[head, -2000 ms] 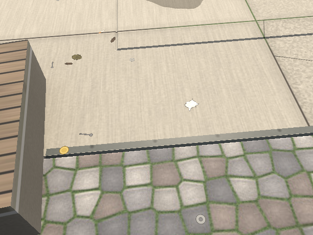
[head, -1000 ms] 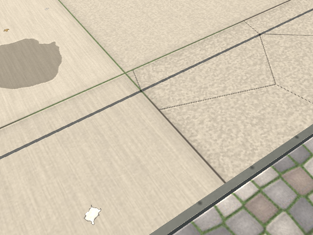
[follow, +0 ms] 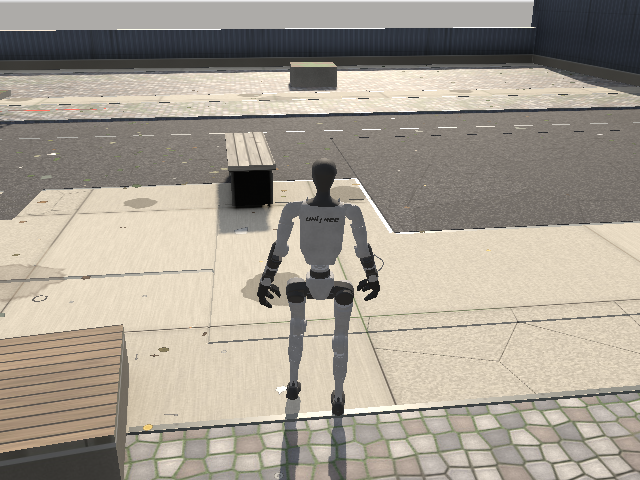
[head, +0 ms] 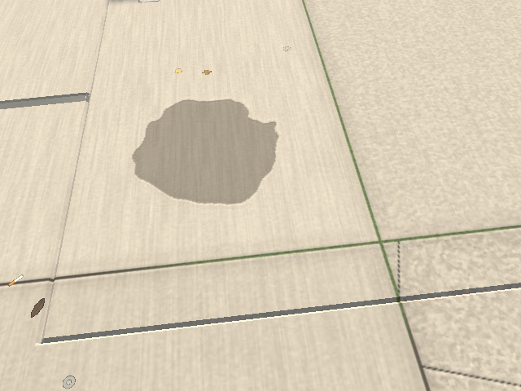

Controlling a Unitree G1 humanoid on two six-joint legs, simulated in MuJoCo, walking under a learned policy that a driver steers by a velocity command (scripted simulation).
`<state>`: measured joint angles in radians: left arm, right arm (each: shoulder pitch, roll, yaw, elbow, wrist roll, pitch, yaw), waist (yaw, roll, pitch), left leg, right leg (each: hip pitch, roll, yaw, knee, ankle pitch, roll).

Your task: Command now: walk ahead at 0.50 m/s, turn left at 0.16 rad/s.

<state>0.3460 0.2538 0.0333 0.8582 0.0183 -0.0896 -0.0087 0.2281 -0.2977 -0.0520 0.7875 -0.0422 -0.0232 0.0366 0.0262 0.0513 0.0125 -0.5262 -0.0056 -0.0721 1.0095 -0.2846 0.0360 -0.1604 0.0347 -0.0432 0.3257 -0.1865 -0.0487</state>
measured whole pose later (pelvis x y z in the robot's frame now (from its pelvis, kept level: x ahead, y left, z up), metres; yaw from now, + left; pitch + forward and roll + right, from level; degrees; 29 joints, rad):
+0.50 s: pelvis +0.25 +0.06 +0.00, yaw -1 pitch +0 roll +0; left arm 0.25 0.27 0.05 0.89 0.03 -0.02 -0.03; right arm 0.35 -0.23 -0.03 0.90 -0.01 -0.08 0.00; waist -0.01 -0.04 0.02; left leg -0.08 -0.05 0.11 0.27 -0.19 0.09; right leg -0.58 -0.06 0.03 1.01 -0.21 -0.03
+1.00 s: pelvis +0.37 +0.03 -0.01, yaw +12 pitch +0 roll +0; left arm 0.17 0.23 0.04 0.86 0.03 -0.01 0.04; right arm 0.21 -0.26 -0.07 0.86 -0.02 0.07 0.01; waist -0.01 0.02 0.07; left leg -0.46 0.02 0.02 0.94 -0.41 0.00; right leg -0.32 -0.05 -0.20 0.45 -0.12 -0.06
